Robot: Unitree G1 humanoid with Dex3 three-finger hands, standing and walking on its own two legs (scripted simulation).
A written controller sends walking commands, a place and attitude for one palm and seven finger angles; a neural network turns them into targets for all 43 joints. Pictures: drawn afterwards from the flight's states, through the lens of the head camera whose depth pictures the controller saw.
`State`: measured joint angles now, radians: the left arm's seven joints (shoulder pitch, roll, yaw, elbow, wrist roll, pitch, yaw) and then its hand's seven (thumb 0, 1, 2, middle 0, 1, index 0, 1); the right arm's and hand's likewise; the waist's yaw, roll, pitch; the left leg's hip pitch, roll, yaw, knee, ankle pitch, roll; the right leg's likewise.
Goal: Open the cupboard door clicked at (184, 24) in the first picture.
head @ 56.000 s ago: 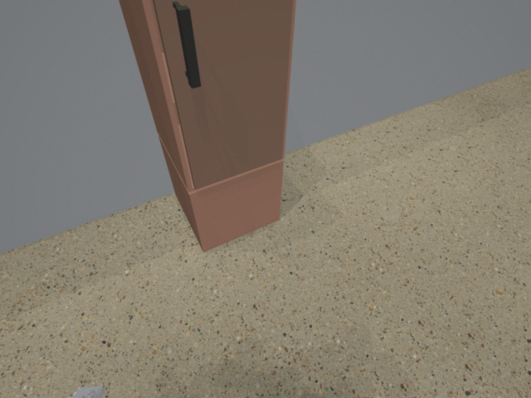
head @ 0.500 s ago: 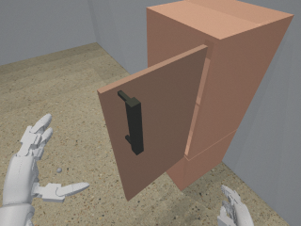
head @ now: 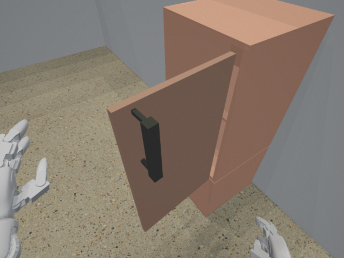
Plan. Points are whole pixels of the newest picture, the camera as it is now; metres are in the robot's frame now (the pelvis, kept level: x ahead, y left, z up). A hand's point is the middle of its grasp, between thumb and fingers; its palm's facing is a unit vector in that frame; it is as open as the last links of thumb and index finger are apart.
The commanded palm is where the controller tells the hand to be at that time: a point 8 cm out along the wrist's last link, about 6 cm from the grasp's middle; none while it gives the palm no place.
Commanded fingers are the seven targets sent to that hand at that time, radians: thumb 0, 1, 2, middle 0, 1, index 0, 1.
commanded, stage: draw the hand back to the body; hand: left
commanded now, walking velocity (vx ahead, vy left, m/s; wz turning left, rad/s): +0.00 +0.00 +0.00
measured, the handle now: (146, 147) +0.30 +0.10 +0.14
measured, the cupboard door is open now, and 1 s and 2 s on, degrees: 96 96 96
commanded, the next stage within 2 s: step back with the hand held close in 0.32 s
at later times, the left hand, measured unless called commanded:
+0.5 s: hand (40, 179) +0.19 +0.26 +0.16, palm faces +0.47 -0.79 -0.38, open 7.4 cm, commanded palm +0.14 +0.30 +0.17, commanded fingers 0.00 0.90 0.90 -0.20 -0.30 -0.20 -0.30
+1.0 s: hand (20, 210) +0.14 +0.27 +0.15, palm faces +0.39 -0.76 -0.51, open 7.4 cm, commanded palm +0.07 +0.31 +0.17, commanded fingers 0.00 0.90 0.90 -0.20 -0.30 -0.20 -0.30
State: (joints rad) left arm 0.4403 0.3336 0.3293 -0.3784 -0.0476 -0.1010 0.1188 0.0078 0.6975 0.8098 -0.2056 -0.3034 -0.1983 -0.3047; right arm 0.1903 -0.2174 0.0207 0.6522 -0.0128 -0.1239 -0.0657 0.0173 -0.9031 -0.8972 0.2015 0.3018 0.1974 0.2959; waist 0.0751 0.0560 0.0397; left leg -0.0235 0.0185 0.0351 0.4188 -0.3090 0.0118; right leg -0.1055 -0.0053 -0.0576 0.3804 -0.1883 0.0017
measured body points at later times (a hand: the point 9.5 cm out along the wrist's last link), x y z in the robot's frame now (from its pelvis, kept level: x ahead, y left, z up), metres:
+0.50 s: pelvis +0.00 +0.00 +0.00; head -0.02 -0.01 +0.45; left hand +0.16 +0.30 +0.18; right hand +0.19 -0.21 -0.08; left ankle -0.04 +0.11 -0.74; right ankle +0.02 -0.12 -0.74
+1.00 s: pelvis -0.08 +0.02 -0.02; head -0.05 +0.02 +0.43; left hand +0.11 +0.31 +0.18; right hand +0.09 -0.23 -0.10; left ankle -0.04 +0.10 -0.74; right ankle +0.02 -0.12 -0.74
